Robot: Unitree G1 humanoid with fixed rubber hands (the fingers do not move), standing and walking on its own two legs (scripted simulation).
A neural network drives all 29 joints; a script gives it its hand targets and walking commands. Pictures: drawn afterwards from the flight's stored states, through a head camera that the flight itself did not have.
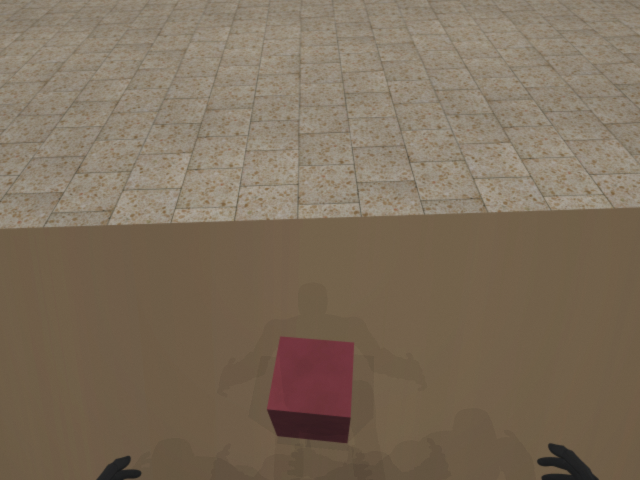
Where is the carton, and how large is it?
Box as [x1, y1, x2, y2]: [267, 336, 353, 442]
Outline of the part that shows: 280,336 267,406 268,413 277,435 346,442 350,418 353,342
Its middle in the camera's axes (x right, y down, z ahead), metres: -0.02 +0.43 +1.12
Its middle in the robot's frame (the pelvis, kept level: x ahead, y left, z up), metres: +0.45 +0.05 -0.66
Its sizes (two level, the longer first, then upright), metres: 0.210 0.200 0.250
